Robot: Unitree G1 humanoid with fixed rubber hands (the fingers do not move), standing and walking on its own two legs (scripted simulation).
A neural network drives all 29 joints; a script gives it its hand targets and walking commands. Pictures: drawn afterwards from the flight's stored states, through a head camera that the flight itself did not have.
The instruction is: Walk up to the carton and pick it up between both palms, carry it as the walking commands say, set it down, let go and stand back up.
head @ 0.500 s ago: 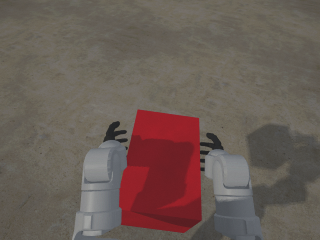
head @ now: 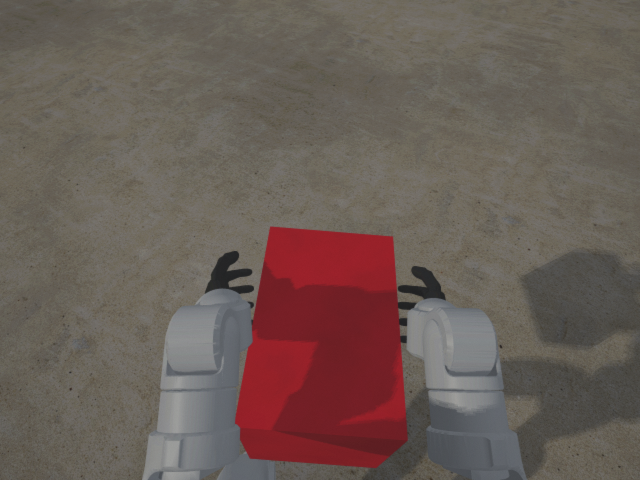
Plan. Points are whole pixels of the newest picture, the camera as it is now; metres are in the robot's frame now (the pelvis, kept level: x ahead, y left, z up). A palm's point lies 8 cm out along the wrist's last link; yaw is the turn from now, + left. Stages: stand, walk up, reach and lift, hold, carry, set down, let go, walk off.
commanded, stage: carry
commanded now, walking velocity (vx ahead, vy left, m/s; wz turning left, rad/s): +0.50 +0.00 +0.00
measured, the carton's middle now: (322, 345) +0.31 +0.01 -0.05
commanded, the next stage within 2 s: none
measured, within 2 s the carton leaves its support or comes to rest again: neither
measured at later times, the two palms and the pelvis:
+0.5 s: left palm (247, 103) +0.73 +0.15 +0.06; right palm (382, 105) +0.71 -0.09 +0.06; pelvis +0.42 +0.04 +0.00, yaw -3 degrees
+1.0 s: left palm (298, 1) +1.12 +0.08 +0.08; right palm (399, 12) +1.10 -0.17 +0.06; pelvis +0.80 -0.03 +0.01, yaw -1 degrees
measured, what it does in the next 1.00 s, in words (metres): walks ahead: left foot, then right foot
